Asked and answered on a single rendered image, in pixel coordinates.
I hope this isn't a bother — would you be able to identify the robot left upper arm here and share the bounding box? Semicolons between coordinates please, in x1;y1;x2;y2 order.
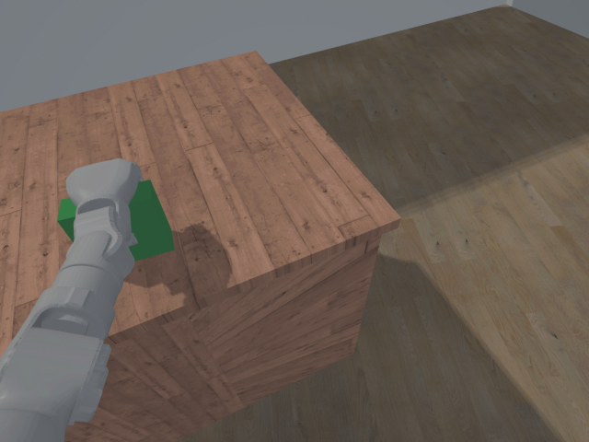
0;327;111;442

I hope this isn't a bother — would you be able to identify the left robot hand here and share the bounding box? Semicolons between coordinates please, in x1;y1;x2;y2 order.
66;158;144;247

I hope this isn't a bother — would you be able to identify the left robot forearm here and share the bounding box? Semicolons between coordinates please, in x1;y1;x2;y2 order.
0;194;134;383

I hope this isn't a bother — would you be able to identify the sponge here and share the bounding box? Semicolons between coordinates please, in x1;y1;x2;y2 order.
57;180;175;261

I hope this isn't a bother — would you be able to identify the table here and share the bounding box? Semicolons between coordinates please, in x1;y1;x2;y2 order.
0;51;401;442

